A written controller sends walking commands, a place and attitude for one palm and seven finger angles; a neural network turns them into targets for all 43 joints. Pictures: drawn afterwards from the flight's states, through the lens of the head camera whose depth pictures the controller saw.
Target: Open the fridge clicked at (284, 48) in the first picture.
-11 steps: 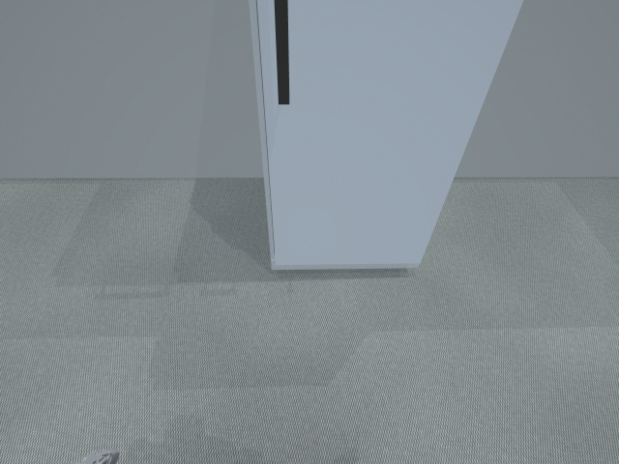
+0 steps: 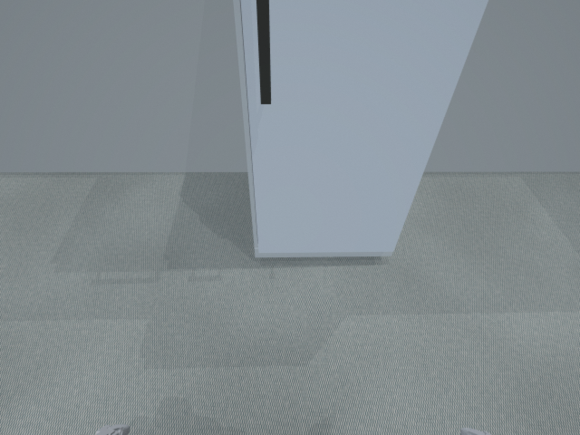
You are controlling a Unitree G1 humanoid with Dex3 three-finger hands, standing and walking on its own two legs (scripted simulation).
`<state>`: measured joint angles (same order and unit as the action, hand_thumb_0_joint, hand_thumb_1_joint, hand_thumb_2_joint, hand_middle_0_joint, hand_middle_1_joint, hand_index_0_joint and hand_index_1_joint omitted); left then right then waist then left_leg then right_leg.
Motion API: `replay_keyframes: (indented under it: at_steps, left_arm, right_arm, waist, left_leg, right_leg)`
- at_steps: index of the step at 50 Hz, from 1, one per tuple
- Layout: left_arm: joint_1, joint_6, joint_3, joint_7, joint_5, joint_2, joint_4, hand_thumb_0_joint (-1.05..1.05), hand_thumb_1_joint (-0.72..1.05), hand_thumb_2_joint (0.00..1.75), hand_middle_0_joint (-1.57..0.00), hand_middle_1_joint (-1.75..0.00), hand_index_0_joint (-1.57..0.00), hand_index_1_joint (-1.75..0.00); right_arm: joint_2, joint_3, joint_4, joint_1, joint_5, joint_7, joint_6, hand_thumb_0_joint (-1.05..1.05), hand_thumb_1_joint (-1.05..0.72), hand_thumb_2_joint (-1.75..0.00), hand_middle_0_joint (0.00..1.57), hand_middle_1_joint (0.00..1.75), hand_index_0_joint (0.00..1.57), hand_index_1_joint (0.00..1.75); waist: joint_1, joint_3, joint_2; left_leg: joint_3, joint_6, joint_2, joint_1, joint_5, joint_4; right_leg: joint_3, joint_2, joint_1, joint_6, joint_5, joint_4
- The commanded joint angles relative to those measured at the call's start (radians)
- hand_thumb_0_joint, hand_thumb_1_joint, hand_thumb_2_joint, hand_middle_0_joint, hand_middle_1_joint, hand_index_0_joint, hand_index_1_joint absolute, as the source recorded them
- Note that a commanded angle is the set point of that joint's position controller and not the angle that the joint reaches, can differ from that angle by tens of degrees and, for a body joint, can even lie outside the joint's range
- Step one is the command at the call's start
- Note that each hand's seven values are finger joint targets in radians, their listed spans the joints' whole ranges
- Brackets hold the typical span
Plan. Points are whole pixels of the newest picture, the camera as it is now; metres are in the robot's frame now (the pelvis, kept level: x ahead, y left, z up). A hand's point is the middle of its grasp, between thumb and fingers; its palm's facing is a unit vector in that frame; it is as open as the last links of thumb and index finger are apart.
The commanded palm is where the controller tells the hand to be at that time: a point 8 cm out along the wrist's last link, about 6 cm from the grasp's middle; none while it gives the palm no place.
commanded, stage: stand and wait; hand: left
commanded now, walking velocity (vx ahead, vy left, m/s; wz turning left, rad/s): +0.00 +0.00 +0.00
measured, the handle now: (263, 8) +0.90 +0.12 +0.24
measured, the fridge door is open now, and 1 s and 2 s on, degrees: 0 0 0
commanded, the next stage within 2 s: look at it before walking up in 0.68 s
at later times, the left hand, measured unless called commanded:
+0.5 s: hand out of the picture +0.06 +0.23 -0.15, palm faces -0.03 -0.94 -0.35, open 7.4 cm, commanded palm none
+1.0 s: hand out of the picture +0.08 +0.22 -0.15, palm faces -0.04 -0.94 -0.34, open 7.4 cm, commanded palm none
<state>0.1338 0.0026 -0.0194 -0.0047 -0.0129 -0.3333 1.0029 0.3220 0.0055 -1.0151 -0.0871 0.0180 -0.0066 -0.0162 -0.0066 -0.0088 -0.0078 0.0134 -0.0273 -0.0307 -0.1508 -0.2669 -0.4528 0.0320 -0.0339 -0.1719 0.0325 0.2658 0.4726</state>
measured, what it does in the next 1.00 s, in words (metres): stands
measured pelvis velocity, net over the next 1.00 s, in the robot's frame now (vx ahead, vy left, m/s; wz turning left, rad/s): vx -0.01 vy -0.02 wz -0.01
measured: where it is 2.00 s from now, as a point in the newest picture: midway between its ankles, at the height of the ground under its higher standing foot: outside the picture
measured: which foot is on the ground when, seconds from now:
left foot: down 0.00-1.00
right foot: down 0.00-1.00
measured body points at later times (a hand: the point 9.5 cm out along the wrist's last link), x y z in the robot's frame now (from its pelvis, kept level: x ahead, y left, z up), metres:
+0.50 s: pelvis -0.01 -0.02 +0.00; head -0.01 -0.02 +0.45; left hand +0.06 +0.28 -0.13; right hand +0.06 -0.32 -0.13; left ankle -0.01 +0.10 -0.74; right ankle -0.01 -0.14 -0.74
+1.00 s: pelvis -0.01 -0.02 +0.01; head +0.00 -0.03 +0.46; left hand +0.08 +0.27 -0.12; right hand +0.07 -0.32 -0.13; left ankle -0.01 +0.10 -0.74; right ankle -0.01 -0.14 -0.74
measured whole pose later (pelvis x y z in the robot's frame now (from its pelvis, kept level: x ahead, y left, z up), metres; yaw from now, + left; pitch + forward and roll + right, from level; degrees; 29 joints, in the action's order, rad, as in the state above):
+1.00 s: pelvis -0.01 -0.02 +0.01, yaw -1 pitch -2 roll +0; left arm 0.13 -0.01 -0.01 0.00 -0.01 -0.34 1.07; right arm 0.34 0.00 -1.11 -0.12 0.01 0.00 -0.01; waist 0.01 -0.03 0.00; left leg 0.01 0.01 0.01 -0.13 -0.21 -0.37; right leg 0.03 0.01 -0.16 0.00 0.21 0.40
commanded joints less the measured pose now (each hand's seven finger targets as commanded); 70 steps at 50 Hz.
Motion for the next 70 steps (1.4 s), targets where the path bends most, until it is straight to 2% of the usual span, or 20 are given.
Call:
replay_keyframes:
  at_steps: [1,7,10,14,24,31,36,39,46,54,56,70]
  left_arm:
    - [-0.043,-0.023,0.056,-0.011,-0.001,-0.209,-0.059,0.0,0.9,0.9,-0.2,-0.3,-0.2,-0.3]
    - [-0.038,-0.027,0.057,-0.01,0.0,-0.208,-0.039,0.0,0.9,0.9,-0.2,-0.3,-0.2,-0.3]
    - [-0.035,-0.027,0.057,-0.009,0.001,-0.21,-0.029,0.0,0.9,0.9,-0.2,-0.3,-0.2,-0.3]
    - [-0.034,-0.029,0.057,-0.009,0.001,-0.213,-0.013,0.0,0.9,0.9,-0.2,-0.3,-0.2,-0.3]
    - [-0.032,-0.03,0.056,-0.008,0.002,-0.217,0.009,0.0,0.9,0.9,-0.2,-0.3,-0.2,-0.3]
    - [-0.04,-0.033,0.055,-0.008,0.003,-0.22,0.009,0.0,0.9,0.9,-0.2,-0.3,-0.2,-0.3]
    - [-0.047,-0.032,0.055,-0.008,0.002,-0.219,0.009,0.0,0.9,0.9,-0.2,-0.3,-0.2,-0.3]
    - [-0.042,-0.034,0.056,-0.009,0.002,-0.218,0.007,0.0,0.9,0.9,-0.2,-0.3,-0.2,-0.3]
    - [-0.048,-0.033,0.055,-0.008,0.001,-0.217,0.008,0.0,0.9,0.9,-0.2,-0.3,-0.2,-0.3]
    - [-0.041,-0.036,0.058,-0.009,0.002,-0.218,0.008,0.0,0.9,0.9,-0.2,-0.3,-0.2,-0.3]
    - [-0.045,-0.034,0.056,-0.009,0.003,-0.218,0.011,0.0,0.9,0.9,-0.2,-0.3,-0.2,-0.3]
    - [-0.04,-0.033,0.055,-0.008,0.002,-0.22,0.018,0.0,0.9,0.9,-0.2,-0.3,-0.2,-0.3]
  right_arm:
    - [0.218,-0.054,0.056,0.048,-0.005,0.02,-0.022,0.0,-0.9,-0.9,0.2,0.3,0.2,0.3]
    - [0.215,-0.052,0.032,0.045,-0.007,0.02,-0.019,0.0,-0.9,-0.9,0.2,0.3,0.2,0.3]
    - [0.216,-0.051,0.019,0.042,-0.008,0.02,-0.018,0.0,-0.9,-0.9,0.2,0.3,0.2,0.3]
    - [0.221,-0.049,0.003,0.033,-0.01,0.02,-0.018,0.0,-0.9,-0.9,0.2,0.3,0.2,0.3]
    - [0.226,-0.044,-0.024,0.02,-0.01,0.018,-0.016,0.0,-0.9,-0.9,0.2,0.3,0.2,0.3]
    - [0.223,-0.043,-0.033,0.012,-0.009,0.017,-0.017,0.0,-0.9,-0.9,0.2,0.3,0.2,0.3]
    - [0.224,-0.042,-0.035,0.014,-0.009,0.018,-0.018,0.0,-0.9,-0.9,0.2,0.3,0.2,0.3]
    - [0.225,-0.043,-0.032,0.013,-0.01,0.018,-0.019,0.0,-0.9,-0.9,0.2,0.3,0.2,0.3]
    - [0.224,-0.043,-0.032,0.021,-0.009,0.019,-0.018,0.0,-0.9,-0.9,0.2,0.3,0.2,0.3]
    - [0.226,-0.043,-0.032,0.02,-0.011,0.022,-0.021,0.0,-0.9,-0.9,0.2,0.3,0.2,0.3]
    - [0.228,-0.042,-0.032,0.026,-0.011,0.022,-0.02,0.0,-0.9,-0.9,0.2,0.3,0.2,0.3]
    - [0.229,-0.042,-0.034,0.031,-0.011,0.022,-0.018,0.0,-0.9,-0.9,0.2,0.3,0.2,0.3]
  waist:
    - [0.008,0.05,0.011]
    - [0.009,0.045,0.0]
    - [0.008,0.032,0.016]
    - [0.008,0.042,0.005]
    - [0.006,0.014,-0.003]
    - [0.009,0.029,-0.011]
    - [0.009,0.02,0.006]
    - [0.009,0.039,0.0]
    - [0.008,0.024,0.01]
    - [0.008,0.058,0.002]
    - [0.008,0.045,0.015]
    - [0.008,0.029,0.011]
  left_leg:
    - [-0.099,-0.015,0.133,0.003,0.235,0.094]
    - [-0.101,-0.01,0.133,0.008,0.192,0.104]
    - [-0.1,-0.008,0.136,0.003,0.16,0.116]
    - [-0.102,-0.006,0.139,0.009,0.161,0.12]
    - [-0.104,-0.001,0.14,0.002,0.11,0.138]
    - [-0.1,0.002,0.141,0.01,0.133,0.133]
    - [-0.097,0.004,0.145,0.007,0.138,0.141]
    - [-0.097,0.003,0.148,0.023,0.167,0.135]
    - [-0.094,0.004,0.148,0.021,0.157,0.144]
    - [-0.091,0.005,0.153,0.049,0.236,0.131]
    - [-0.092,0.006,0.153,0.046,0.232,0.139]
    - [-0.095,0.006,0.153,0.055,0.203,0.157]
  right_leg:
    - [0.052,-0.077,0.017,-0.056,-0.217,-0.064]
    - [0.067,-0.081,0.013,-0.06,-0.198,-0.093]
    - [0.072,-0.082,0.007,-0.061,-0.17,-0.106]
    - [0.077,-0.081,0.016,-0.062,-0.176,-0.112]
    - [0.094,-0.082,-0.006,-0.065,-0.11,-0.147]
    - [0.1,-0.085,0.001,-0.067,-0.134,-0.149]
    - [0.098,-0.082,0.002,-0.066,-0.148,-0.147]
    - [0.095,-0.081,0.012,-0.066,-0.183,-0.142]
    - [0.094,-0.082,0.007,-0.064,-0.176,-0.149]
    - [0.089,-0.084,0.039,-0.066,-0.274,-0.136]
    - [0.085,-0.083,0.038,-0.064,-0.266,-0.138]
    - [0.086,-0.082,0.03,-0.06,-0.23,-0.161]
